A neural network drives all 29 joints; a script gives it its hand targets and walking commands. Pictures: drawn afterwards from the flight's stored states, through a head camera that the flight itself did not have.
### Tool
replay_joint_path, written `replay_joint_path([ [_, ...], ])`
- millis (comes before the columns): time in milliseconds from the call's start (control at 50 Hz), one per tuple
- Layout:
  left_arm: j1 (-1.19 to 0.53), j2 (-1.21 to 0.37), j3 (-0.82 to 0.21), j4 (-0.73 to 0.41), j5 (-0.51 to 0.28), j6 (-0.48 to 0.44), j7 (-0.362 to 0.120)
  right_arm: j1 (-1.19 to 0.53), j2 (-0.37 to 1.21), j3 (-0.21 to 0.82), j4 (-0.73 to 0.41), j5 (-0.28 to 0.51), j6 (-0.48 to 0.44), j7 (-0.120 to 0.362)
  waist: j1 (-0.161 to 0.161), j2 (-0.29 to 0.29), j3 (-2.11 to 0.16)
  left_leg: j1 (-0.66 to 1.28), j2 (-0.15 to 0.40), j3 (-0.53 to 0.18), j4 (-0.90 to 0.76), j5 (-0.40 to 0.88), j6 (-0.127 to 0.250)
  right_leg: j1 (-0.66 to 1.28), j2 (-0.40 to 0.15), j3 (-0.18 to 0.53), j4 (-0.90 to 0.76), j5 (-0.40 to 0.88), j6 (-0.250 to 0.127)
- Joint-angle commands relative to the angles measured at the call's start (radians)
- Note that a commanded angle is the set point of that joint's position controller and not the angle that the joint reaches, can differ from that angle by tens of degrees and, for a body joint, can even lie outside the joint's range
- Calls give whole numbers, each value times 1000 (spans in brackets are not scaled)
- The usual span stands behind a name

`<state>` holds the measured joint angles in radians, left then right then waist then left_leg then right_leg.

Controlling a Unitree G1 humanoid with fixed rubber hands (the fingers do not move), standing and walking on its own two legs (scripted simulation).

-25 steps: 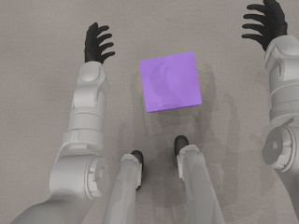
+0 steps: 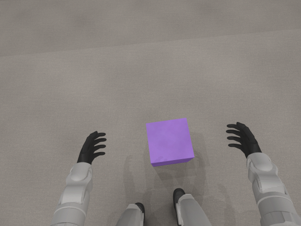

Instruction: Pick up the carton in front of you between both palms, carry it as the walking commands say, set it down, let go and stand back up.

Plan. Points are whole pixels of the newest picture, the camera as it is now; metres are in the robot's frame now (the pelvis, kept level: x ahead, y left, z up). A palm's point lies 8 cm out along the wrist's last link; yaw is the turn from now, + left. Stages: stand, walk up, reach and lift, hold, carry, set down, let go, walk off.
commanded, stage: let go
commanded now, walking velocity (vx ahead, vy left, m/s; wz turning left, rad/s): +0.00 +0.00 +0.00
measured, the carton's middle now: (168, 144) +0.43 -0.05 -0.61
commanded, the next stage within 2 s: stand in 0.78 s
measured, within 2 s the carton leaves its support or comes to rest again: neither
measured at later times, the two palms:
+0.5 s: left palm (39, 204) +0.20 +0.27 -0.02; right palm (254, 198) +0.20 -0.20 -0.02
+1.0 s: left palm (27, 214) +0.18 +0.30 -0.04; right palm (280, 203) +0.18 -0.26 -0.04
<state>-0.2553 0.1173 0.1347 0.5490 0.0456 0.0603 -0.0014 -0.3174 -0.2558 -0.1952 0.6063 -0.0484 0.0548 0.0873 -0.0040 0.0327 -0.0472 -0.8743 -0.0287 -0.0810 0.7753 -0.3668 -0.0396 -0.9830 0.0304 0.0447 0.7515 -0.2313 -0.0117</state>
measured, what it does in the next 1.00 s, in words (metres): shifts its weight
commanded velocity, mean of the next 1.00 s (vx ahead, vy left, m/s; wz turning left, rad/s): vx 0.00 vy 0.00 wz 0.00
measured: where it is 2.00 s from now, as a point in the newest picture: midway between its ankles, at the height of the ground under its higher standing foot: (159, 223)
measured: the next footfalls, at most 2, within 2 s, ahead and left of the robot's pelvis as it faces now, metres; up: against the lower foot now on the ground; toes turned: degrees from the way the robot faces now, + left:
none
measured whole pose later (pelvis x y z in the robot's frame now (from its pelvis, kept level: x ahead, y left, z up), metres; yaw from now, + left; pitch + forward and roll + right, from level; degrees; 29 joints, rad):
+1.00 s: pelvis +0.05 +0.02 +0.03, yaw +1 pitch +0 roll -1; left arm 0.18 0.31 0.06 0.68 0.04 0.04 0.01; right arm 0.23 -0.33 -0.06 0.61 -0.04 0.04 0.00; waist 0.00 0.03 0.01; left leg -0.16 -0.02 -0.10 0.56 -0.40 0.00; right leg -0.27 0.02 0.03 0.56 -0.29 0.01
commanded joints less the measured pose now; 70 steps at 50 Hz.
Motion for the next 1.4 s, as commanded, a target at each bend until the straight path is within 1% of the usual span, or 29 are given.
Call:
replay_joint_path([
  [0,79,91,-4,-96,-15,-45,-10,64,-84,1,-109,16,-46,-10,-10,-73,-512,85,-31,86,-140,200,-2,760,-14,-7,-58,376,20],
  [160,321,126,-52,-163,-40,-79,-30,347,-61,59,-181,47,-85,-27,6,-19,-308,386,-15,58,-289,341,-3,868,5,-31,-197,356,23],
  [200,378,136,-57,-176,-42,-82,-37,410,-56,72,-202,48,-86,-29,10,-12,-258,463,-10,52,-332,378,-2,913,11,-36,-242,358,25],
  [240,412,145,-65,-187,-48,-80,-43,455,-53,83,-217,47,-82,-30,6,-11,-200,509,-6,46,-368,392,0,955,17,-38,-276,361,25],
  [360,440,162,-86,-209,-55,-38,-59,509,-59,105,-257,42,-29,-26,5,0,-14,546,5,39,-451,303,10,1022,29,-56,-335,255,26],
  [480,424,162,-86,-208,-39,18,-61,506,-66,109,-271,36,33,-13,8,29,96,509,24,34,-486,218,17,1080,37,-70,-326,193,30],
  [560,432,164,-76,-209,-28,40,-58,512,-68,108,-276,34,55,-11,9,29,101,524,23,38,-475,251,16,1104,38,-67,-320,215,29],
  [660,439,167,-65,-214,-24,49,-59,519,-63,112,-285,35,60,-13,8,3,74,585,7,47,-445,327,10,1101,34,-53,-328,272,27],
  [720,438,168,-62,-216,-24,48,-63,519,-59,115,-290,36,59,-16,7,-11,60,609,-2,50,-435,345,10,1098,31,-46,-330,306,29],
  [740,422,181,-78,-276,-14,97,-35,582,-57,110,-235,60,24,-34,-3,21,-2,628,-29,54,-404,371,-4,1128,26,-50,-303,352,15],
  [760,437,172,-90,-261,-21,108,-23,557,-58,121,-252,57,15,-41,-4,-9,6,625,-27,53,-398,368,-2,1103,26,-50,-301,366,18],
  [780,427,319,-29,-64,-14,54,18,493,-187,95,-145,14,0,-78,47,-46,31,590,36,31,-343,292,0,905,-57,-39,-270,239,33],
  [800,440,318,-35,-49,-5,26,29,514,-183,88,-149,15,-9,-90,24,-34,15,637,37,18,-325,261,3,858,-62,-15,-278,172,28],
  [840,406,289,-45,-19,1,-4,27,517,-166,99,-126,6,-20,-92,9,-18,29,623,47,-10,-335,137,18,788,-63,5,-291,12,21],
  [860,391,281,-46,-6,1,-14,24,513,-164,103,-114,5,-23,-93,7,-18,41,607,52,-22,-332,104,26,776,-61,8,-288,-22,19],
  [900,377,290,-48,26,0,-29,15,505,-177,104,-95,6,-29,-90,7,-23,28,601,59,-37,-321,119,36,781,-63,12,-274,18,13],
  [1000,376,317,-48,97,-3,-51,16,513,-200,105,-51,7,-39,-96,3,-24,0,637,66,-47,-293,281,37,805,-81,23,-249,187,-2],
  [1100,379,343,-51,149,-6,-62,27,529,-219,106,-14,12,-44,-108,3,-30,-20,670,71,-50,-284,374,36,838,-95,33,-249,273,-11],
  [1220,371,354,-56,191,-9,-69,30,536,-230,110,16,15,-47,-115,5,-30,-21,681,76,-55,-294,408,37,867,-102,36,-257,312,-15],
  [1380,353,359,-59,232,-12,-73,28,531,-237,116,49,17,-53,-119,9,-24,-5,683,83,-64,-324,394,40,883,-103,38,-276,293,-17],
])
